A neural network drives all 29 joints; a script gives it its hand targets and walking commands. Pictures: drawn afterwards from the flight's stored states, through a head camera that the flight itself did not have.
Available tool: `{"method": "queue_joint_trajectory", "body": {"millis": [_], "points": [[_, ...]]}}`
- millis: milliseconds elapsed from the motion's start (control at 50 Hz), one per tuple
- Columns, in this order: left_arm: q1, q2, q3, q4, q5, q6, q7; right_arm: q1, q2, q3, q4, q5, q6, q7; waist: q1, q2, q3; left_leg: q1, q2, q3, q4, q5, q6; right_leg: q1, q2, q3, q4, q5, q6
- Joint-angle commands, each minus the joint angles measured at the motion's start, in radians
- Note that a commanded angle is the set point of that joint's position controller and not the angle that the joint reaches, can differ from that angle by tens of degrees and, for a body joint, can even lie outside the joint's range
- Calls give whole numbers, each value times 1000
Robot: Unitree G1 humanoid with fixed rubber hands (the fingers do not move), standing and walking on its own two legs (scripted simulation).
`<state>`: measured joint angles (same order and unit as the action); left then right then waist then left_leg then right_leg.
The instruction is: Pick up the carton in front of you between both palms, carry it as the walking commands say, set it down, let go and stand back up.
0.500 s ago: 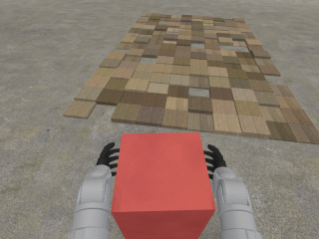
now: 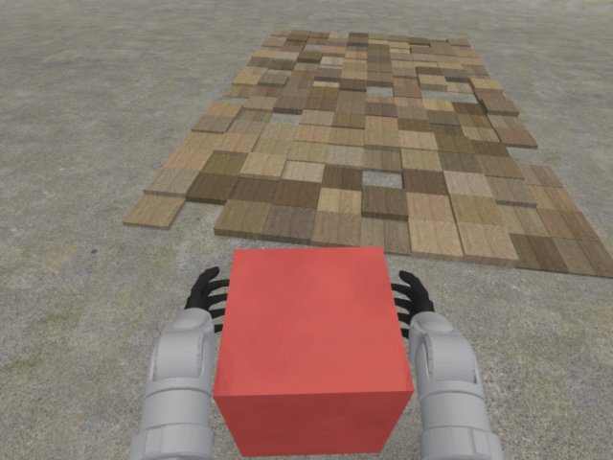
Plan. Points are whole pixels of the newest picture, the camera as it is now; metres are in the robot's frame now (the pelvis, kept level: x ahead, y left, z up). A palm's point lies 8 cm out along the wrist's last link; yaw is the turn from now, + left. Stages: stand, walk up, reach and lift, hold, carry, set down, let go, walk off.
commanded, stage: hold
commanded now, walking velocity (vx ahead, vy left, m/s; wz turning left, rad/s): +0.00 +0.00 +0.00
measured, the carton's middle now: (310, 355) +0.28 +0.00 -0.02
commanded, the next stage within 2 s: carry in 0.48 s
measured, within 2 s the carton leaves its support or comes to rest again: neither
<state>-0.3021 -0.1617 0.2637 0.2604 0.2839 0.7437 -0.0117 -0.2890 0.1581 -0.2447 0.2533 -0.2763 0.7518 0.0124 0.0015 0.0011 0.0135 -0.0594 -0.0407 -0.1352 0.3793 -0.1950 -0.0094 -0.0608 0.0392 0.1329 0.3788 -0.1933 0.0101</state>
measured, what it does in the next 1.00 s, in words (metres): walks ahead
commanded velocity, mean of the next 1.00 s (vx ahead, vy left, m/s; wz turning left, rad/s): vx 0.28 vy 0.00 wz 0.00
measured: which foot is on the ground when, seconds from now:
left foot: down 0.00-0.90, up 0.92-1.00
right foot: down 0.00-1.00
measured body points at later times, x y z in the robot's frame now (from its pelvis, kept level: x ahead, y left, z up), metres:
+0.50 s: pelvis +0.01 +0.00 +0.00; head -0.04 +0.00 +0.45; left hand +0.31 +0.15 +0.04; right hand +0.31 -0.15 +0.04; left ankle +0.02 +0.13 -0.74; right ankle +0.02 -0.13 -0.74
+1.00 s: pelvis +0.17 +0.00 -0.01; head +0.16 +0.01 +0.44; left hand +0.42 +0.16 +0.06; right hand +0.43 -0.14 +0.07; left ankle +0.15 +0.09 -0.72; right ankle +0.03 -0.12 -0.74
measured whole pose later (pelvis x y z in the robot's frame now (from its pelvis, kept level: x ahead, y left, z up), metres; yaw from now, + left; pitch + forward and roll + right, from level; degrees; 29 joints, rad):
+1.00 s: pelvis +0.17 +0.00 -0.01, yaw +2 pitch +6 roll +1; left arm -0.05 -0.13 0.05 -0.43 0.07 1.16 0.12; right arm -0.02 0.13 -0.07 -0.45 -0.06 1.16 -0.12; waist 0.03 -0.04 -0.14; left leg -0.44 0.01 0.15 0.74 -0.48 0.00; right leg -0.10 -0.06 -0.08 0.42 -0.43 0.02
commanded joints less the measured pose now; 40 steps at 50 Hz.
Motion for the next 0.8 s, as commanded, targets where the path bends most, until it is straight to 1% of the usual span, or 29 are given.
{"method": "queue_joint_trajectory", "body": {"millis": [0,260,440,460,480,500,520,540,580,600,640,660,680,700,720,740,760,780], "points": [[-496,-914,-563,0,-257,-18,-233,-531,910,556,-25,256,-30,227,0,-1,-210,27,-52,70,-65,88,-8,32,51,-69,-66,81,6],[-444,-909,-577,-38,-266,-13,-228,-479,902,567,-61,265,-26,223,0,0,-224,49,-55,66,-67,170,-12,54,55,-64,-66,162,8],[-423,-904,-581,-56,-269,-10,-226,-460,896,573,-80,268,-23,221,0,0,-221,57,-56,65,-69,189,-13,57,56,-63,-69,177,8],[-439,-899,-592,-74,-276,-7,-225,-474,893,583,-86,272,-20,221,0,-4,-209,-73,116,40,8,33,13,-66,-118,-37,10,22,-7],[-437,-895,-587,-75,-281,-4,-224,-475,893,579,-96,274,-19,219,0,-3,-232,-105,109,5,-24,-194,23,-95,-111,-3,-18,-202,-17],[-440,-898,-610,-101,-294,-1,-221,-481,894,601,-127,290,-16,215,-1,1,-210,-165,100,-4,-35,-401,28,-147,-101,8,-34,-409,-25],[-455,-904,-629,-122,-306,4,-216,-492,900,619,-147,303,-10,211,-2,-2,-191,-206,98,-4,-25,-504,31,-183,-100,15,-34,-508,-33],[-463,-910,-656,-154,-319,11,-210,-498,901,643,-180,319,-3,205,-3,-6,-190,-225,106,-2,-3,-477,33,-193,-110,13,-19,-483,-38],[-451,-911,-702,-219,-346,37,-192,-501,904,697,-250,351,24,192,0,-16,-259,-204,101,45,53,-346,32,-181,-128,-4,0,-370,-48],[-446,-909,-725,-257,-362,56,-183,-492,903,722,-284,366,43,184,0,-28,-292,-202,99,60,78,-326,33,-173,-142,1,1,-366,-54],[-431,-892,-766,-325,-393,108,-162,-483,892,767,-349,395,94,164,1,-51,-292,-239,106,69,105,-360,36,-184,-168,28,-5,-434,-70],[-422,-873,-781,-352,-404,137,-150,-477,876,779,-373,406,122,152,1,-51,-274,-259,115,69,104,-375,38,-199,-175,30,0,-452,-74],[-410,-852,-792,-376,-413,167,-137,-465,859,787,-394,416,152,139,1,-39,-257,-262,129,62,94,-377,43,-220,-176,17,22,-441,-73],[-395,-833,-799,-400,-421,197,-123,-442,839,789,-410,422,182,125,-1,-9,-248,-239,151,40,70,-373,53,-255,-166,-18,69,-403,-66],[-374,-821,-806,-425,-431,226,-109,-415,822,790,-432,431,211,112,-6,44,-244,-176,187,-4,30,-360,69,-321,-142,-78,148,-336,-52],[-356,-812,-817,-460,-444,254,-97,-376,805,791,-455,435,237,98,-13,141,-245,-89,236,-73,-14,-283,94,-398,-97,-169,262,-247,-28],[-355,-802,-825,-501,-461,281,-90,-340,798,789,-477,435,259,83,-19,221,-230,-17,290,-148,-22,-105,134,-476,-61,-236,302,-238,-7],[-340,-800,-844,-531,-487,307,-84,-305,797,789,-506,437,283,68,-15,224,-213,18,309,-165,6,76,163,-506,-56,-264,250,-265,0]]}}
